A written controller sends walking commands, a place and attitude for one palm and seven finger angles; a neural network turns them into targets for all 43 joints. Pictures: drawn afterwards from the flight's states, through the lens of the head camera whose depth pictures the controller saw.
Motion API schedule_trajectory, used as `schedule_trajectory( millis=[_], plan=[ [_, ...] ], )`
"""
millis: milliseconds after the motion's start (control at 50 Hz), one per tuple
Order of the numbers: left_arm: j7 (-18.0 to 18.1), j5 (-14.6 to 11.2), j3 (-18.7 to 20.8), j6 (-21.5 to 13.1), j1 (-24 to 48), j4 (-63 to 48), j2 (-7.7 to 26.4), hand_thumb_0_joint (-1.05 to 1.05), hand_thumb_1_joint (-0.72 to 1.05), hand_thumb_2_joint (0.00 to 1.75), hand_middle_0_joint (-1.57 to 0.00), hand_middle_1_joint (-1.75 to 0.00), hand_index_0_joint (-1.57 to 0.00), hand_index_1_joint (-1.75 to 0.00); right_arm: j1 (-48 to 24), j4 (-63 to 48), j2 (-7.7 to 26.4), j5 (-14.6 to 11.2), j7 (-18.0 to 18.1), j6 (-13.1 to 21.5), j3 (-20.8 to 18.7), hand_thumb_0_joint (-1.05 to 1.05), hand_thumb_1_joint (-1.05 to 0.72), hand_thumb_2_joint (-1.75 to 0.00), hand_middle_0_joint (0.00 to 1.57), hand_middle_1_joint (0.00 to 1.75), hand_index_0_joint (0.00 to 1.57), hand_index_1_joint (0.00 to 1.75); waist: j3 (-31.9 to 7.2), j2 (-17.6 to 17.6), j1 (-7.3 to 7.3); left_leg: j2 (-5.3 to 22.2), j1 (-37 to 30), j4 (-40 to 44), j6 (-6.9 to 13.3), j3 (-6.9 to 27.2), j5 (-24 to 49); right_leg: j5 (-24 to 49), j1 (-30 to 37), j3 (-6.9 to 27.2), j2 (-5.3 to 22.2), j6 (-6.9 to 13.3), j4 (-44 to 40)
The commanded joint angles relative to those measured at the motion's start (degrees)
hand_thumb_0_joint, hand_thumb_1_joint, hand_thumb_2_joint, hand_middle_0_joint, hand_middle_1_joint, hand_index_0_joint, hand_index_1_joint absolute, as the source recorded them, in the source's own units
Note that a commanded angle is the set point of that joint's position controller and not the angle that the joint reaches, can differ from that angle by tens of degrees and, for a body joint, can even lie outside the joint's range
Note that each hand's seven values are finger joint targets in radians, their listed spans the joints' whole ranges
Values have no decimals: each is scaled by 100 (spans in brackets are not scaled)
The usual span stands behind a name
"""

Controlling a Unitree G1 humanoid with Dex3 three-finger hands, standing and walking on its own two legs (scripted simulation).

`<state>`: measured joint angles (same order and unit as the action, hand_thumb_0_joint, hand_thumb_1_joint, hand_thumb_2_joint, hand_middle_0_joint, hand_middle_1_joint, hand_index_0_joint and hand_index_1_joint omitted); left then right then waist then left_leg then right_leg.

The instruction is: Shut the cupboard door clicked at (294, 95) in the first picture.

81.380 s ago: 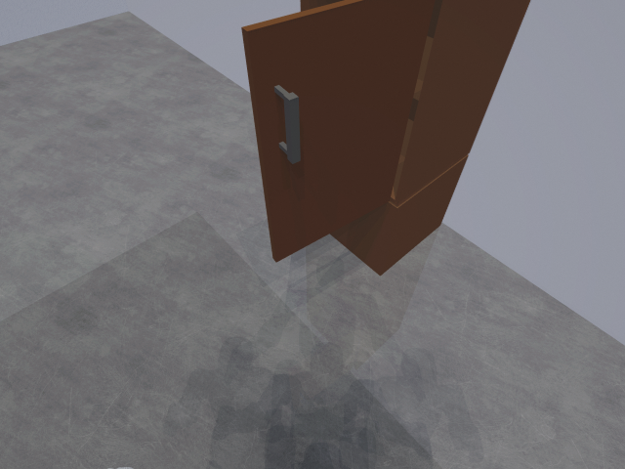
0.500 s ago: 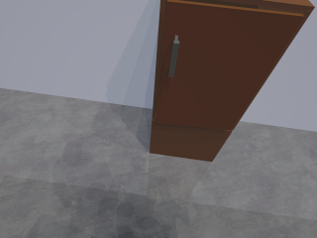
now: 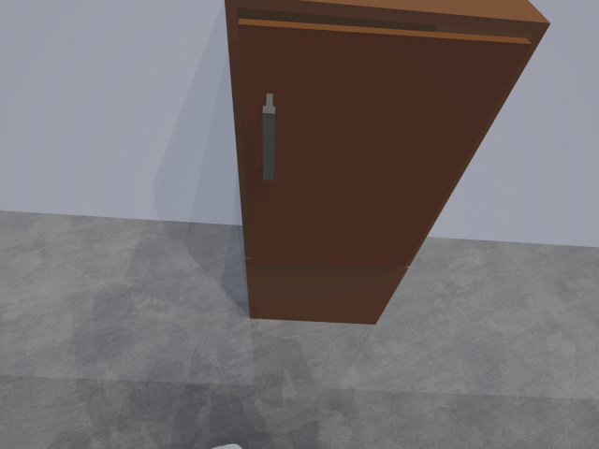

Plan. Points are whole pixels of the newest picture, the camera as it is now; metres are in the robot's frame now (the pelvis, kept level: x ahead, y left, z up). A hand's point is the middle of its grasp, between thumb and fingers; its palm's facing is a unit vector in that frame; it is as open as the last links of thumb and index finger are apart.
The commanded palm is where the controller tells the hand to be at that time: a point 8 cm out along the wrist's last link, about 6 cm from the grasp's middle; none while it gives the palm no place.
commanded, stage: take the last steps up to it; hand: left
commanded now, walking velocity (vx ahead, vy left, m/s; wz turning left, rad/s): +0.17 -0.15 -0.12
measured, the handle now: (269, 138) +0.55 +0.09 +0.09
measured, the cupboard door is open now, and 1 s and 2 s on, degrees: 3 3 3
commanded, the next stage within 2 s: come to a stop and stand still in 0.10 s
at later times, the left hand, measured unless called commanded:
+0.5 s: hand (244, 388) +0.23 +0.09 -0.16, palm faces -0.10 -0.96 -0.25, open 7.4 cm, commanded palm none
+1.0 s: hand out of the picture +0.11 +0.17 -0.16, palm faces +0.03 -0.97 -0.24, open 7.4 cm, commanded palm none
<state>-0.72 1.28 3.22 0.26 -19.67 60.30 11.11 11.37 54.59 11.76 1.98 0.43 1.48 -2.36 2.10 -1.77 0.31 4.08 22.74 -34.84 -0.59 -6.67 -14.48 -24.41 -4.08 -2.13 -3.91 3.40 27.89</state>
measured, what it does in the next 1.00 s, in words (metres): steps on the spot: right foot, then left foot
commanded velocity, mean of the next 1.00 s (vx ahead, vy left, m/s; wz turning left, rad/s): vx -0.08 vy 0.04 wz -0.01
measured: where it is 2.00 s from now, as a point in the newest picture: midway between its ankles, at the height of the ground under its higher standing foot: outside the picture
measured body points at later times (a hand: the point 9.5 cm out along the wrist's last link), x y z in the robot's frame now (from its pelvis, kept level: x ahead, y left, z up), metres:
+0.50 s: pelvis +0.12 -0.08 +0.00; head +0.18 -0.11 +0.45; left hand +0.24 +0.14 -0.14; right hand +0.10 -0.33 -0.17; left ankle +0.05 +0.06 -0.67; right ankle +0.17 -0.21 -0.72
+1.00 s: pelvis +0.08 -0.04 +0.01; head +0.10 -0.02 +0.46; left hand +0.11 +0.22 -0.15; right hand +0.16 -0.27 -0.13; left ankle +0.09 +0.06 -0.73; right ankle +0.04 -0.16 -0.69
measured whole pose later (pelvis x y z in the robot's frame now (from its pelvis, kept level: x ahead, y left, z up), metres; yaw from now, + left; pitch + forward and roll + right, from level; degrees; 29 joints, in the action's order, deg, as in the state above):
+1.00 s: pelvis +0.08 -0.04 +0.01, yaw -2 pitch +0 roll +0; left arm 1.6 0.9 3.3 3.7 -14.3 58.3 13.6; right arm 10.4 55.3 8.4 1.5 1.3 -1.0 -0.5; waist 2.1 -2.4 -1.7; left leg -0.7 13.1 -27.6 2.5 -3.2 -14.7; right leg -24.8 -18.2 0.5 0.4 -1.2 45.8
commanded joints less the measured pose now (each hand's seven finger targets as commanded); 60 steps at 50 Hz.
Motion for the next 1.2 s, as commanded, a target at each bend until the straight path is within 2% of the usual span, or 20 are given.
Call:
schedule_trajectory(
  millis=[0,20,80,180,300,340,360,380,400,440,580,680,700,740,780,840,940,1000,1060,1180],
  plan=[
    [-30,-39,32,-111,332,-691,649,0,90,90,-20,-30,-20,-30,2205,283,1674,30,273,100,-278,0,-90,-90,20,30,20,30,-1135,1506,840,2743,-3266,1636,1324,3677,1500,-929,-2998,485,164,19,4160],
    [-50,26,121,-71,391,-734,717,0,90,90,-20,-30,-20,-30,1673,124,1582,29,246,48,-238,0,-90,-90,20,30,20,30,-526,995,577,2686,-2333,1871,1412,3231,501,-832,-3131,609,479,7,4450],
    [-171,99,185,96,604,-648,554,0,90,90,-20,-30,-20,-30,695,-66,945,23,272,101,-78,0,-90,-90,20,30,20,30,652,1102,155,2016,-654,2410,883,2008,-131,378,-3057,586,797,-231,4341],
    [-191,21,106,175,495,-603,246,0,90,90,-20,-30,-20,-30,652,27,942,12,211,121,-145,0,-90,-90,20,30,20,30,70,1195,-4,1391,-990,2092,699,408,1179,953,-2515,85,826,-448,2713],
    [-6,11,37,55,446,-585,284,0,90,90,-20,-30,-20,-30,544,124,860,-54,150,-117,-196,0,-90,-90,20,30,20,30,10,1131,-98,1041,-747,866,408,32,2202,1872,-994,-475,451,-494,528],
    [83,48,129,-85,29,-510,834,0,90,90,-20,-30,-20,-30,767,132,577,-106,81,-148,-198,0,-90,-90,20,30,20,30,-445,-31,-253,431,-384,-107,-16,-216,466,4158,-116,424,1212,-323,-17],
    [145,76,181,-140,-4,-496,1266,0,90,90,-20,-30,-20,-30,1048,111,236,-179,49,-192,-150,0,-90,-90,20,30,20,30,-851,-1249,-199,-222,4,-1038,-165,-264,-1640,5606,231,1528,2305,232,-265],
    [146,37,182,-130,-22,-541,1428,0,90,90,-20,-30,-20,-30,1132,80,294,-228,87,-309,-165,0,-90,-90,20,30,20,30,-1094,-1143,-244,-212,-420,-1967,-73,229,-2475,5447,-202,1632,2827,668,-615],
    [184,52,172,-101,252,-612,1373,0,90,90,-20,-30,-20,-30,1032,37,203,-212,92,-366,-167,0,-90,-90,20,30,20,30,-683,-699,-147,-197,-358,-2353,-33,441,-2407,5448,-619,1501,2789,801,-648],
    [304,51,204,-66,539,-611,1179,0,90,90,-20,-30,-20,-30,871,115,370,-190,156,-363,-156,0,-90,-90,20,30,20,30,-882,-1651,-180,-199,439,-3165,-127,766,-2189,6617,61,1628,2678,951,-239],
    [366,74,236,17,938,-860,1047,0,90,90,-20,-30,-20,-30,288,-100,343,-143,23,-457,-170,0,-90,-90,20,30,20,30,-937,-822,-161,-346,142,-2475,-266,787,-1377,5057,-513,973,2474,783,-454],
    [308,95,247,65,1094,-884,1053,0,90,90,-20,-30,-20,-30,717,-35,287,-151,10,-356,-143,0,-90,-90,20,30,20,30,-898,-895,91,-351,-916,-8,-169,539,-546,3260,-1010,960,2212,467,-293],
    [292,59,226,98,1098,-867,986,0,90,90,-20,-30,-20,-30,930,42,381,-145,1,-312,-142,0,-90,-90,20,30,20,30,-908,-613,192,-305,-1566,884,-155,498,173,2411,-1406,758,1957,201,25],
    [267,-39,98,230,965,-986,387,0,90,90,-20,-30,-20,-30,582,-225,1223,-42,42,-253,-266,0,-90,-90,20,30,20,30,-438,2169,140,1502,-981,2043,492,2406,1558,-710,-2265,-106,599,-523,1608],
    [251,-11,155,339,1009,-926,539,0,90,90,-20,-30,-20,-30,-175,-453,1019,16,156,-284,-167,0,-90,-90,20,30,20,30,121,1196,-83,1304,108,2039,968,1739,1564,-395,-1782,515,557,-407,2734],
    [235,7,137,322,719,-668,571,0,90,90,-20,-30,-20,-30,-246,-415,777,-13,207,-210,-53,0,-90,-90,20,30,20,30,107,1259,-195,930,-488,1601,901,1314,2643,-70,-2043,612,470,-443,3208],
    [211,-43,-43,189,630,-586,367,0,90,90,-20,-30,-20,-30,141,-153,758,-70,201,-161,-58,0,-90,-90,20,30,20,30,-347,962,-38,970,-1583,1536,1041,1462,2560,-129,-1552,257,505,-488,1437],
    [231,-58,-82,100,224,-351,396,0,90,90,-20,-30,-20,-30,220,49,668,-156,179,-147,-49,0,-90,-90,20,30,20,30,-513,754,-146,769,-1539,1254,816,1432,2489,1046,-617,291,496,-410,-265],
    [286,-42,-129,-50,248,-173,660,0,90,90,-20,-30,-20,-30,292,105,301,-245,122,-133,31,0,-90,-90,20,30,20,30,-309,-225,73,31,-1269,1093,176,908,820,2264,-596,1266,1402,18,-938],
    [304,-74,-236,-97,267,59,378,0,90,90,-20,-30,-20,-30,459,587,397,-179,108,-109,67,0,-90,-90,20,30,20,30,-109,-592,80,140,-1716,1509,169,907,924,1713,-870,932,1007,-134,-975]
  ],
)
